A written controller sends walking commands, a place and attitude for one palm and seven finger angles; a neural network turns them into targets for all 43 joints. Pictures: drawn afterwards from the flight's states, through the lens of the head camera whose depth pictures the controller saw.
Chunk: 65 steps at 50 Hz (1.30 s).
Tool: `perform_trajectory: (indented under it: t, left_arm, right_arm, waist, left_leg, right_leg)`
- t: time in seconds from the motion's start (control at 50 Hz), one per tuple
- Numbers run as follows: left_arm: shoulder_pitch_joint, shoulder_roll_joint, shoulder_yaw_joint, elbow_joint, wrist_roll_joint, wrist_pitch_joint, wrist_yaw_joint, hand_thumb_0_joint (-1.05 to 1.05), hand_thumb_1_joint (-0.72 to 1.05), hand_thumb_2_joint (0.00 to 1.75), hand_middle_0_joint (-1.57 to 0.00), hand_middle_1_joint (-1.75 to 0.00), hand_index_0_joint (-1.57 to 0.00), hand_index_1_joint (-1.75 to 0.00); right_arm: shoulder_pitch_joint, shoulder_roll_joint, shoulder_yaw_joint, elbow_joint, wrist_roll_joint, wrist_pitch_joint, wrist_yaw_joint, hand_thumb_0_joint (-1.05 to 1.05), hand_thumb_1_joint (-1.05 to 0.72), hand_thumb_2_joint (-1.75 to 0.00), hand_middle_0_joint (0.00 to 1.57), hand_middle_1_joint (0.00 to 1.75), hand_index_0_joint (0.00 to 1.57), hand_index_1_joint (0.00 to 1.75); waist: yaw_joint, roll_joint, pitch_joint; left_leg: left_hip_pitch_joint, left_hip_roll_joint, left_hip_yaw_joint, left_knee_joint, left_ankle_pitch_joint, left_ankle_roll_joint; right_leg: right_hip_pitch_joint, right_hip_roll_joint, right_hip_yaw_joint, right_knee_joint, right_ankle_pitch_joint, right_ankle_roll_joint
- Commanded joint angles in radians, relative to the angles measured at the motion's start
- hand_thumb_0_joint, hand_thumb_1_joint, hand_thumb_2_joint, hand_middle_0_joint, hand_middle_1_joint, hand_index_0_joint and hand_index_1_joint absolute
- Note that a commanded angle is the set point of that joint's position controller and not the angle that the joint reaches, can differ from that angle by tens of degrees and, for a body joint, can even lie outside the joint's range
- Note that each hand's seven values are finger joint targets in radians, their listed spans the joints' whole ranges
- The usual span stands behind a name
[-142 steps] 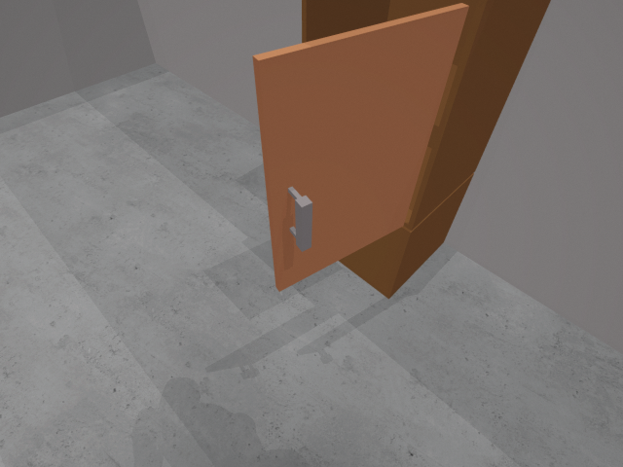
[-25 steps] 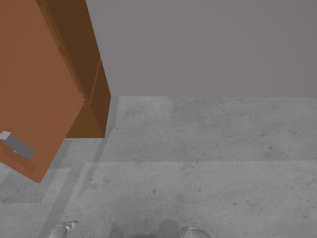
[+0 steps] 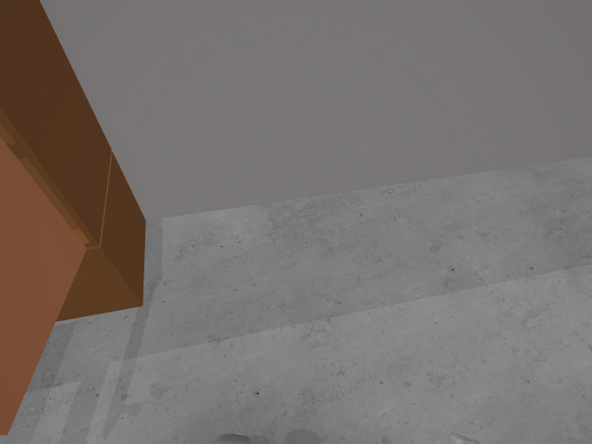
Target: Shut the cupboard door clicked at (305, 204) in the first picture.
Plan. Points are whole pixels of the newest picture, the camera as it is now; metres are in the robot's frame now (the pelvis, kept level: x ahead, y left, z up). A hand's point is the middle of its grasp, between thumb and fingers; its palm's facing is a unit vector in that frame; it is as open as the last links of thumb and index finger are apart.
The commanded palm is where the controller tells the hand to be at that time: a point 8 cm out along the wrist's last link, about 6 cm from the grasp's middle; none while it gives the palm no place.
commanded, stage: walk to a spot facing it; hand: left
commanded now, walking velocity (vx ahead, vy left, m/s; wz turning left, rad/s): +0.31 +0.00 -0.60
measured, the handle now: out of the picture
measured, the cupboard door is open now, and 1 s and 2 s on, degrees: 77 77 77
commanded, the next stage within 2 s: turn to face it in 1.00 s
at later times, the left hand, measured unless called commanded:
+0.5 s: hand (267, 296) +0.39 +0.09 -0.17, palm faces -0.39 -0.90 -0.18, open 7.4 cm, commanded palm none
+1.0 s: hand (297, 292) +0.40 +0.03 -0.17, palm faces -0.36 -0.91 -0.21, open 7.3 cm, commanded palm none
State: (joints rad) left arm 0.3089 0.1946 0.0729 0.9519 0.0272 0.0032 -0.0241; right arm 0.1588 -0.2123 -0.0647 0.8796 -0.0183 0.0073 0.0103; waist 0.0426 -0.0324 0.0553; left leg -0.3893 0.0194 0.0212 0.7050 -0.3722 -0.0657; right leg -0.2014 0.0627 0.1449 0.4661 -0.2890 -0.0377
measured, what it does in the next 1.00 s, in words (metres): walks ahead, turning right: left foot, then right foot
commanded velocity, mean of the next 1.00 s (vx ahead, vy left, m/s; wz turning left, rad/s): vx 0.33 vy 0.00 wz -0.36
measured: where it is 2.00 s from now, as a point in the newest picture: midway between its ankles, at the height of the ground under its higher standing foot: (371, 341)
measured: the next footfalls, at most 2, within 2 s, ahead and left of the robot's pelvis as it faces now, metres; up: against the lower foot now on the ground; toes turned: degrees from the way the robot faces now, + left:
left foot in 0.04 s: +0.07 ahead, +0.12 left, +0.00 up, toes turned +0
right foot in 0.52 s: +0.29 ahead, -0.13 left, +0.00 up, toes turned -27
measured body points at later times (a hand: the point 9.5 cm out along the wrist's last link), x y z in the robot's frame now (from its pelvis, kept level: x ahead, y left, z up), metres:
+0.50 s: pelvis +0.18 -0.03 -0.02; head +0.24 -0.05 +0.42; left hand +0.41 +0.14 -0.16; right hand -0.02 -0.19 -0.15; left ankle +0.03 +0.12 -0.73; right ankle +0.25 -0.12 -0.73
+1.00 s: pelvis +0.38 -0.14 +0.00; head +0.40 -0.17 +0.44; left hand +0.42 +0.08 -0.15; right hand +0.39 -0.40 -0.15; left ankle +0.53 -0.07 -0.69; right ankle +0.25 -0.11 -0.74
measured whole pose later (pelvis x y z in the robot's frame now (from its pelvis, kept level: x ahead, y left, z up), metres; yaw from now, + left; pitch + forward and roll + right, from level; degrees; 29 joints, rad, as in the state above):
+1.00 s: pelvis +0.38 -0.14 +0.00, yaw -29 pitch +1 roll +1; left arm 0.44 0.12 0.03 1.08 0.01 -0.08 0.03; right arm 0.08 -0.17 -0.04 0.97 -0.01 0.00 0.01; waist 0.05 0.00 0.04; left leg -0.61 0.06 0.07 0.90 -0.17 -0.03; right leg 0.06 0.13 0.02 0.26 -0.33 -0.14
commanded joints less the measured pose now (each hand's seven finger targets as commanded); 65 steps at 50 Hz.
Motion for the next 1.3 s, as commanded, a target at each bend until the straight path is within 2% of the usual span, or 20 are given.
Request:
perform_trajectory:
  t: [0.0, 0.02, 0.04, 0.18, 0.36, 0.44, 0.48, 0.5, 0.52, 0.6, 0.66, 0.74, 0.8, 0.94, 1.04, 1.08, 1.1, 1.12, 1.18, 1.28]
  left_arm:
    - [-0.097, 0.101, 0.034, -0.115, -0.015, -0.029, 0.001, 0.0, 0.9, 0.9, -0.2, -0.3, -0.2, -0.3]
    - [-0.118, 0.076, 0.024, -0.142, -0.017, -0.034, -0.007, 0.0, 0.9, 0.9, -0.2, -0.3, -0.2, -0.3]
    - [-0.17, 0.114, 0.028, -0.152, -0.003, -0.038, -0.012, 0.0, 0.9, 0.9, -0.2, -0.3, -0.2, -0.3]
    - [-0.09, 0.043, 0.02, -0.07, 0.007, -0.009, -0.035, 0.0, 0.9, 0.9, -0.2, -0.3, -0.2, -0.3]
    - [-0.346, 0.011, -0.011, -0.136, -0.001, -0.003, -0.046, 0.0, 0.9, 0.9, -0.2, -0.3, -0.2, -0.3]
    - [-0.167, 0.07, 0.007, -0.094, -0.003, -0.013, -0.029, 0.0, 0.9, 0.9, -0.2, -0.3, -0.2, -0.3]
    - [0.124, 0.142, 0.036, -0.008, 0.001, -0.03, -0.016, 0.0, 0.9, 0.9, -0.2, -0.3, -0.2, -0.3]
    - [0.213, 0.251, 0.058, 0.01, 0.001, -0.039, -0.002, 0.0, 0.9, 0.9, -0.2, -0.3, -0.2, -0.3]
    - [0.192, 0.308, 0.064, 0.007, -0.023, -0.035, 0.012, 0.0, 0.9, 0.9, -0.2, -0.3, -0.2, -0.3]
    - [-0.063, 0.14, 0.015, -0.047, -0.027, -0.056, 0.031, 0.0, 0.9, 0.9, -0.2, -0.3, -0.2, -0.3]
    - [-0.053, 0.124, 0.012, -0.028, -0.017, -0.08, 0.027, 0.0, 0.9, 0.9, -0.2, -0.3, -0.2, -0.3]
    - [0.043, 0.079, 0.011, 0.022, -0.022, -0.093, 0.032, 0.0, 0.9, 0.9, -0.2, -0.3, -0.2, -0.3]
    - [0.09, 0.071, 0.001, 0.042, -0.021, -0.097, 0.036, 0.0, 0.9, 0.9, -0.2, -0.3, -0.2, -0.3]
    - [0.244, 0.055, -0.02, 0.122, -0.012, -0.098, 0.063, 0.0, 0.9, 0.9, -0.2, -0.3, -0.2, -0.3]
    - [0.226, 0.092, -0.016, 0.142, -0.011, -0.104, 0.07, 0.0, 0.9, 0.9, -0.2, -0.3, -0.2, -0.3]
    - [0.167, 0.093, -0.013, 0.131, -0.026, -0.106, 0.068, 0.0, 0.9, 0.9, -0.2, -0.3, -0.2, -0.3]
    - [0.195, 0.039, -0.023, 0.118, -0.047, -0.107, 0.061, 0.0, 0.9, 0.9, -0.2, -0.3, -0.2, -0.3]
    - [0.207, 0.024, -0.034, 0.098, -0.039, -0.108, 0.066, 0.0, 0.9, 0.9, -0.2, -0.3, -0.2, -0.3]
    - [0.112, -0.002, -0.021, 0.093, -0.003, -0.063, 0.054, 0.0, 0.9, 0.9, -0.2, -0.3, -0.2, -0.3]
    - [0.109, -0.015, -0.014, 0.083, 0.001, -0.013, 0.047, 0.0, 0.9, 0.9, -0.2, -0.3, -0.2, -0.3]
  right_arm:
    - [0.25, -0.196, -0.04, -0.004, -0.006, -0.068, -0.043, 0.0, -0.9, -0.9, 0.2, 0.3, 0.2, 0.3]
    - [0.36, -0.284, -0.056, 0.003, -0.02, -0.069, -0.047, 0.0, -0.9, -0.9, 0.2, 0.3, 0.2, 0.3]
    - [0.336, -0.273, -0.049, -0.008, -0.013, -0.059, -0.048, 0.0, -0.9, -0.9, 0.2, 0.3, 0.2, 0.3]
    - [0.279, -0.089, 0.024, 0.021, -0.005, -0.093, -0.055, 0.0, -0.9, -0.9, 0.2, 0.3, 0.2, 0.3]
    - [0.392, -0.084, 0.026, 0.105, -0.017, -0.082, -0.054, 0.0, -0.9, -0.9, 0.2, 0.3, 0.2, 0.3]
    - [0.336, -0.146, 0.011, 0.103, -0.01, -0.078, -0.052, 0.0, -0.9, -0.9, 0.2, 0.3, 0.2, 0.3]
    - [0.235, -0.164, 0.009, 0.073, 0.009, -0.081, -0.04, 0.0, -0.9, -0.9, 0.2, 0.3, 0.2, 0.3]
    - [0.268, -0.084, 0.018, 0.049, 0.031, -0.082, -0.031, 0.0, -0.9, -0.9, 0.2, 0.3, 0.2, 0.3]
    - [0.218, -0.078, 0.015, 0.021, 0.029, -0.078, -0.033, 0.0, -0.9, -0.9, 0.2, 0.3, 0.2, 0.3]
    - [0.205, -0.041, 0.007, 0.071, 0.008, -0.043, -0.034, 0.0, -0.9, -0.9, 0.2, 0.3, 0.2, 0.3]
    - [0.267, -0.015, 0.008, 0.104, -0.002, -0.019, -0.029, 0.0, -0.9, -0.9, 0.2, 0.3, 0.2, 0.3]
    - [0.196, -0.008, 0.005, 0.08, 0.005, -0.017, -0.029, 0.0, -0.9, -0.9, 0.2, 0.3, 0.2, 0.3]
    - [0.065, -0.019, 0.007, 0.041, 0.008, -0.023, -0.02, 0.0, -0.9, -0.9, 0.2, 0.3, 0.2, 0.3]
    - [-0.142, -0.011, 0.015, 0.01, 0.012, -0.034, -0.003, 0.0, -0.9, -0.9, 0.2, 0.3, 0.2, 0.3]
    - [-0.035, -0.014, 0.016, 0.06, 0.008, -0.055, -0.019, 0.0, -0.9, -0.9, 0.2, 0.3, 0.2, 0.3]
    - [0.237, -0.079, -0.002, 0.137, 0.0, -0.06, -0.041, 0.0, -0.9, -0.9, 0.2, 0.3, 0.2, 0.3]
    - [0.366, -0.17, -0.023, 0.161, -0.022, -0.065, -0.046, 0.0, -0.9, -0.9, 0.2, 0.3, 0.2, 0.3]
    - [0.346, -0.166, -0.007, 0.149, 0.001, -0.053, -0.047, 0.0, -0.9, -0.9, 0.2, 0.3, 0.2, 0.3]
    - [0.18, -0.041, 0.03, 0.124, 0.004, -0.069, -0.058, 0.0, -0.9, -0.9, 0.2, 0.3, 0.2, 0.3]
    - [0.192, -0.062, 0.022, 0.132, 0.01, -0.077, -0.057, 0.0, -0.9, -0.9, 0.2, 0.3, 0.2, 0.3]
  waist:
    - [-0.153, 0.201, -0.125]
    - [-0.187, 0.404, -0.147]
    - [-0.179, 0.246, -0.073]
    - [-0.052, 0.205, -0.022]
    - [-0.095, 0.167, 0.081]
    - [0.008, 0.185, -0.041]
    - [0.161, 0.11, -0.179]
    - [0.169, -0.141, -0.304]
    - [0.139, -0.198, -0.311]
    - [-0.04, 0.001, -0.003]
    - [-0.086, 0.005, -0.036]
    - [-0.066, -0.078, -0.074]
    - [-0.042, -0.083, -0.039]
    - [0.011, -0.094, 0.048]
    - [-0.069, -0.062, -0.03]
    - [-0.199, -0.033, -0.154]
    - [-0.219, 0.184, -0.302]
    - [-0.152, 0.176, -0.317]
    - [-0.052, 0.1, 0.017]
    - [-0.003, 0.066, -0.068]
  left_leg:
    - [0.582, 0.198, -0.224, -0.389, -0.134, 0.066]
    - [0.611, 0.469, -0.562, -0.504, -0.275, 0.166]
    - [0.492, 0.512, -0.564, -0.533, -0.287, 0.215]
    - [0.416, 0.247, 0.036, -0.405, 0.697, 0.04]
    - [0.442, 0.281, 0.173, -0.424, 0.804, 0.117]
    - [0.451, 0.324, 0.21, -0.171, 1.215, 0.123]
    - [0.222, 0.257, 0.253, 0.204, 1.001, 0.077]
    - [-0.115, 0.082, 0.233, 0.562, 0.046, 0.028]
    - [-0.288, 0.014, 0.094, 0.785, -0.239, 0.028]
    - [-0.175, 0.141, -0.04, 0.629, 0.096, 0.035]
    - [-0.138, 0.123, -0.02, 0.517, 0.124, 0.025]
    - [-0.24, 0.105, -0.009, 0.416, 0.204, 0.021]
    - [-0.296, 0.092, 0.011, 0.323, 0.214, 0.022]
    - [-0.341, 0.033, 0.061, 0.169, 0.183, 0.047]
    - [-0.028, -0.092, 0.158, -0.077, 0.128, 0.108]
    - [0.421, 0.016, 0.015, -0.179, 0.371, 0.185]
    - [0.66, 0.34, -0.386, -0.17, 0.68, 0.347]
    - [0.593, 0.453, -0.542, -0.287, 0.87, 0.415]
    - [0.176, 0.303, -0.312, -0.409, 0.743, 0.317]
    - [0.177, 0.18, -0.127, -0.362, 1.016, 0.219]
  right_leg:
    - [-0.446, -0.023, 0.089, 0.187, -0.199, -0.051]
    - [-0.585, 0.036, -0.099, 0.511, -0.33, 0.009]
    - [-0.598, -0.062, -0.053, 0.625, -0.265, 0.008]
    - [-0.562, -0.097, -0.157, 0.815, 0.061, 0.036]
    - [-0.488, -0.095, -0.293, 0.349, 0.112, -0.001]
    - [-0.172, -0.018, -0.318, 0.24, -0.003, -0.077]
    - [0.28, -0.047, -0.261, 0.107, 0.1, -0.128]
    - [0.567, -0.345, 0.209, 0.015, 0.157, -0.245]
    - [0.57, -0.464, 0.501, -0.119, 0.253, -0.29]
    - [0.019, -0.311, 0.113, -0.213, 0.361, 0.026]
    - [-0.018, -0.243, 0.007, -0.222, 0.462, -0.054]
    - [0.141, -0.188, -0.026, -0.199, 0.686, 0.139]
    - [0.201, -0.202, -0.026, -0.189, 0.782, 0.019]
    - [0.324, -0.233, 0.035, -0.174, 0.94, 0.022]
    - [0.318, -0.207, 0.003, 0.026, 1.324, 0.009]
    - [0.037, -0.161, -0.036, 0.352, 1.045, 0.051]
    - [-0.222, -0.038, -0.126, 0.776, 0.291, 0.075]
    - [-0.273, 0.0, -0.089, 0.96, -0.247, 0.033]
    - [-0.321, -0.105, -0.091, 0.891, -0.116, 0.069]
    - [-0.277, -0.111, -0.146, 0.702, 0.002, 0.117]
